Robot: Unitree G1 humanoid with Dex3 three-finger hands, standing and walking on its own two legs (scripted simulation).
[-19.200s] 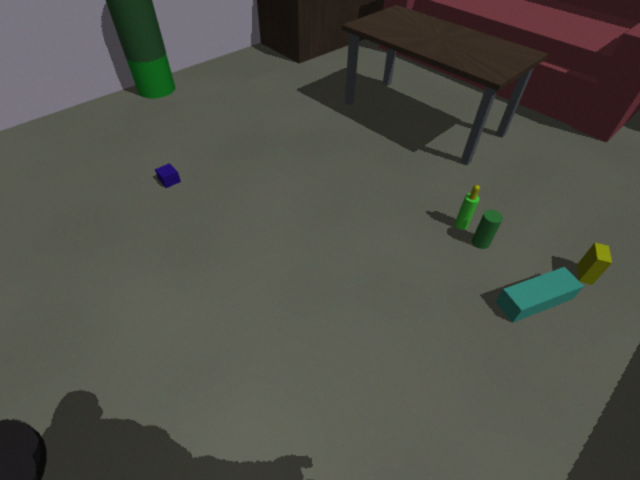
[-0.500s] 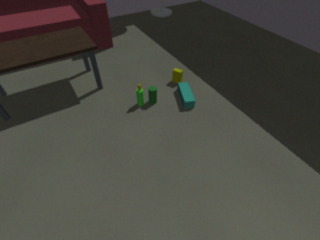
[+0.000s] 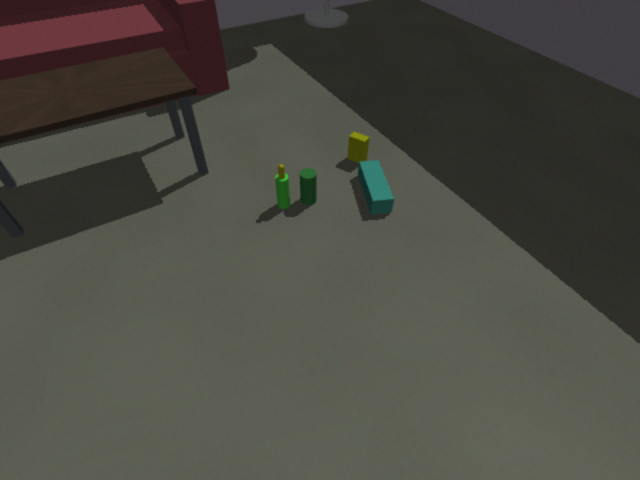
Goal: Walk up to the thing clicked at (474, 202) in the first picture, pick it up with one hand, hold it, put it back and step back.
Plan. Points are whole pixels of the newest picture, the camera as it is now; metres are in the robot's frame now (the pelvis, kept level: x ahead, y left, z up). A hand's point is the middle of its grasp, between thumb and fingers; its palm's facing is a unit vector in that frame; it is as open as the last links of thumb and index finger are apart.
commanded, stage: stand
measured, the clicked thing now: (282, 185) +1.43 +0.15 -0.67
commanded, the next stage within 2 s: none
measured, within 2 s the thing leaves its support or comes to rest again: neither
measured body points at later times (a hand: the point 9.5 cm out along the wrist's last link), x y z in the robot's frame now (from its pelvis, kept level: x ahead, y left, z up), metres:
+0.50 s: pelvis +0.01 +0.00 +0.00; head +0.02 +0.00 +0.45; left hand +0.09 +0.30 -0.13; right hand +0.08 -0.31 -0.13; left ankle -0.01 +0.13 -0.75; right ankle +0.01 -0.13 -0.75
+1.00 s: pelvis +0.01 +0.00 +0.00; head +0.02 +0.00 +0.45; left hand +0.09 +0.30 -0.13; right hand +0.08 -0.30 -0.13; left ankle -0.01 +0.13 -0.75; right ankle +0.01 -0.13 -0.75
